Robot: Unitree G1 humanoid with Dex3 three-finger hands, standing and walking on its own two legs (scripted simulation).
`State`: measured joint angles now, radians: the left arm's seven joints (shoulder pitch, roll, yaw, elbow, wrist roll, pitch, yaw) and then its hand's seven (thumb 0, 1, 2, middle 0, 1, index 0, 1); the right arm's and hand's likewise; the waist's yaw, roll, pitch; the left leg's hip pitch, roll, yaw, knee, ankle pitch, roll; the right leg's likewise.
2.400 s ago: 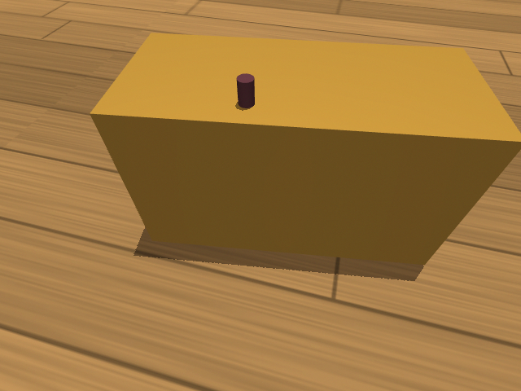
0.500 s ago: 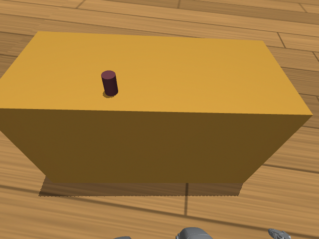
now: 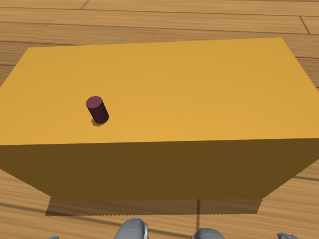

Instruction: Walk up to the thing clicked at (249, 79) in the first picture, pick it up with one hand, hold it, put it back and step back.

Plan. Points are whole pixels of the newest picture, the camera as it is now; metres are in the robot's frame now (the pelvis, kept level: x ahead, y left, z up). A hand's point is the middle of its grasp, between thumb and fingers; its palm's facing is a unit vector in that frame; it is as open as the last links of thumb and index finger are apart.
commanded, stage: walk up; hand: left
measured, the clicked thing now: (98, 110) +0.48 +0.23 -0.01
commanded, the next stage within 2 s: stand in 1.30 s
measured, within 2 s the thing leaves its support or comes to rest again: neither
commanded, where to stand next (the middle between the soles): +0.07 +0.02 m, yaw +1 degrees
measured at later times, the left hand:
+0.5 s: hand out of the picture +0.10 +0.29 -0.14, palm faces +0.02 -0.93 -0.37, open 7.4 cm
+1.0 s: hand out of the picture +0.11 +0.28 -0.13, palm faces +0.00 -0.94 -0.33, open 7.4 cm
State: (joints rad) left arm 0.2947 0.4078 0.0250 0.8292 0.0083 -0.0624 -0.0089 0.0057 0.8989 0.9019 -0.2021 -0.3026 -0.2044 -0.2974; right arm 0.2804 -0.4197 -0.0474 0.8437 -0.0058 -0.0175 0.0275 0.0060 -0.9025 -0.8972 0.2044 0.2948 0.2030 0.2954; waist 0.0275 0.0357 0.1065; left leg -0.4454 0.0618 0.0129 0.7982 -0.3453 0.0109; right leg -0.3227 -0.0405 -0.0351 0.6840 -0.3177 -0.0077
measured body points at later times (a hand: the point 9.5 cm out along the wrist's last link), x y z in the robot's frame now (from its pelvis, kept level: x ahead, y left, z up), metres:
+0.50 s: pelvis +0.03 +0.02 +0.01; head +0.05 +0.02 +0.46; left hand +0.10 +0.34 -0.12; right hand +0.17 -0.27 -0.11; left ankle +0.08 +0.15 -0.72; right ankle +0.03 -0.12 -0.72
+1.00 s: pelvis +0.03 +0.02 +0.02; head +0.04 +0.03 +0.47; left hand +0.11 +0.33 -0.11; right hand +0.11 -0.28 -0.11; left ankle +0.08 +0.15 -0.72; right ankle +0.03 -0.12 -0.72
